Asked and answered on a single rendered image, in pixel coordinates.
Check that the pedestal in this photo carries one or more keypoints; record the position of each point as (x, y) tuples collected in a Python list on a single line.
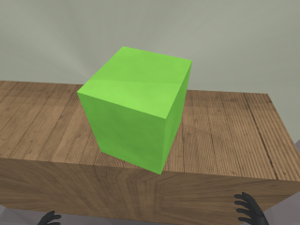
[(227, 143)]

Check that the carton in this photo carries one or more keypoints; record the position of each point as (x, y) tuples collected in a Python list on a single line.
[(134, 105)]

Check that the robot left hand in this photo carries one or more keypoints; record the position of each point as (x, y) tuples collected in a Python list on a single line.
[(49, 217)]

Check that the robot right hand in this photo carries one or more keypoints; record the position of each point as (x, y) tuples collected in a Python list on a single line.
[(254, 211)]

